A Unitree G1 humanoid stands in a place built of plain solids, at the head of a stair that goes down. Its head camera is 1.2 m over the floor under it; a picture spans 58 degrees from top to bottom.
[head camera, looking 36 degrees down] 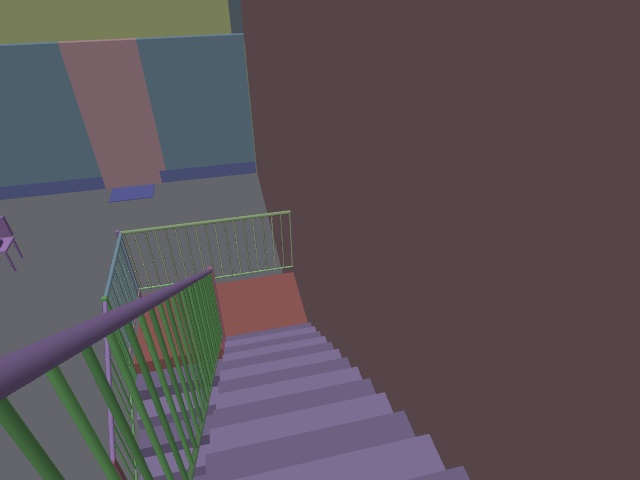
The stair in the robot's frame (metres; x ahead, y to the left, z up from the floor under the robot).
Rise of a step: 0.17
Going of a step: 0.22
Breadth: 0.93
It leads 13 degrees to the left of straight ahead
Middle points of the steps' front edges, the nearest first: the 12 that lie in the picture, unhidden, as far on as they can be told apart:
0.88 0.00 -0.50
1.09 0.05 -0.67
1.31 0.10 -0.84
1.52 0.15 -1.01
1.74 0.20 -1.18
1.95 0.25 -1.35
2.17 0.31 -1.52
2.38 0.36 -1.68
2.60 0.41 -1.85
2.81 0.46 -2.02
3.03 0.51 -2.19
3.24 0.56 -2.36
